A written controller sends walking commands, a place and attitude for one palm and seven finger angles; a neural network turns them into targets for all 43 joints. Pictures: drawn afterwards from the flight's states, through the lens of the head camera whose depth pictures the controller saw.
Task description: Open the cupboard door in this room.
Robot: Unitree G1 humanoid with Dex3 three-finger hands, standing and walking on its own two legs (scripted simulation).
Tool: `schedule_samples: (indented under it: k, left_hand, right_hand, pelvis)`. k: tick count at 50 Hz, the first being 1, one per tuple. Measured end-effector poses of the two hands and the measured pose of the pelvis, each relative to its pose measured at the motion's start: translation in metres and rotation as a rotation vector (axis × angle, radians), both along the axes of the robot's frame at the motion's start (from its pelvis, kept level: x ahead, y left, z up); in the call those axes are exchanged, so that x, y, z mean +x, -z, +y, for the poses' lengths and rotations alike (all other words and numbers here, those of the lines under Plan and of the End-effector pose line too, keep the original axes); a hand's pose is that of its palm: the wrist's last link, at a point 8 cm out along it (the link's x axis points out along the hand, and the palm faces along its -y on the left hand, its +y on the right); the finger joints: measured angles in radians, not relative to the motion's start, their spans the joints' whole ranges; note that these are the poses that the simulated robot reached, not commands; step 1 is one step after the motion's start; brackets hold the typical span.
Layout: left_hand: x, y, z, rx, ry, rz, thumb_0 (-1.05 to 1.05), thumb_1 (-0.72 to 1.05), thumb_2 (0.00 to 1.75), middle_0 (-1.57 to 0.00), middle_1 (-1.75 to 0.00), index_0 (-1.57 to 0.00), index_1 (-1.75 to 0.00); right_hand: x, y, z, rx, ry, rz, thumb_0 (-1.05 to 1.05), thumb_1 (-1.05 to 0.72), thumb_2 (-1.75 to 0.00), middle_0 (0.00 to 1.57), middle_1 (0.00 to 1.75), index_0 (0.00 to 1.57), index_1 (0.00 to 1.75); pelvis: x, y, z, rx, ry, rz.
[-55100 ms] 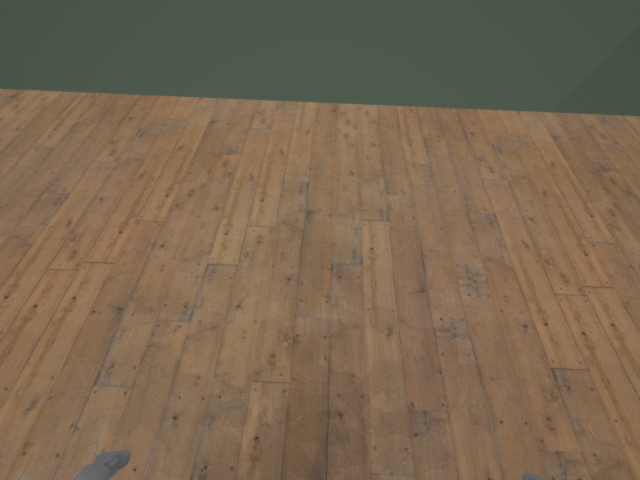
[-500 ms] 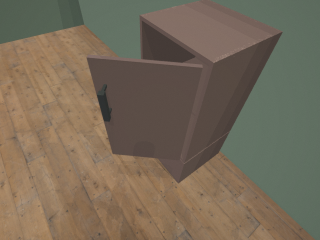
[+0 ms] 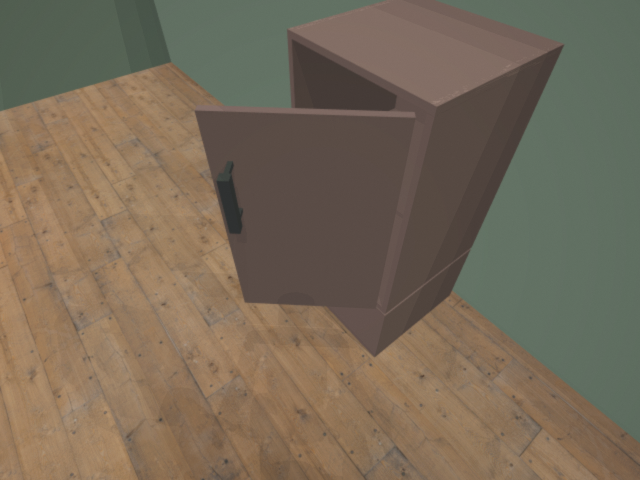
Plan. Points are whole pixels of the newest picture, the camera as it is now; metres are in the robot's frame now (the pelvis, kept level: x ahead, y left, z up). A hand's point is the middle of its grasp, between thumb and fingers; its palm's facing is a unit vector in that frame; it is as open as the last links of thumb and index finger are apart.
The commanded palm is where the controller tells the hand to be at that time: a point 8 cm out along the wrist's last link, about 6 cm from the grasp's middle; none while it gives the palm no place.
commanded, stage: look again from close up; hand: left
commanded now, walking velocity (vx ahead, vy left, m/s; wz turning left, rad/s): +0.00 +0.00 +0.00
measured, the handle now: (232, 198) +0.61 +0.21 -0.03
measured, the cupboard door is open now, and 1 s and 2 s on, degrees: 48 48 48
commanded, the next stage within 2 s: shuffle to correct the standing spot in 0.04 s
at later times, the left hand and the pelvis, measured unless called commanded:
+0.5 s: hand out of the picture -0.01 +0.15 -0.19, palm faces +0.05 -0.99 -0.15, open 7.4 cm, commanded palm none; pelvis +0.05 -0.01 -0.01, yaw +0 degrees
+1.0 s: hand out of the picture +0.14 +0.17 -0.18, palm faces +0.04 -0.98 -0.21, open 7.3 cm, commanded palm none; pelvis +0.08 -0.02 +0.00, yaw +0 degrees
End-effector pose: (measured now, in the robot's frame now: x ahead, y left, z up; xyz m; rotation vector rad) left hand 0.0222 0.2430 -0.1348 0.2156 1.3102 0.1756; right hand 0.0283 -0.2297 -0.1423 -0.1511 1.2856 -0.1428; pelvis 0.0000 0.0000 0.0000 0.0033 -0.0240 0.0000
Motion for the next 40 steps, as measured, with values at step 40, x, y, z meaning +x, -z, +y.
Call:
schedule_samples:
  k: [40]
  left_hand:
    - [0.119, -0.001, -0.042, 0.007, 0.006, -0.063, 0.00, 0.92, 0.90, -0.20, -0.30, -0.20, -0.30]
  right_hand:
    - [0.045, 0.016, -0.012, 0.053, 0.056, 0.168, 0.01, -0.91, -0.90, 0.20, 0.30, 0.20, 0.30]
  pelvis:
    - [0.086, 0.004, -0.034, 0.021, -0.014, 0.049]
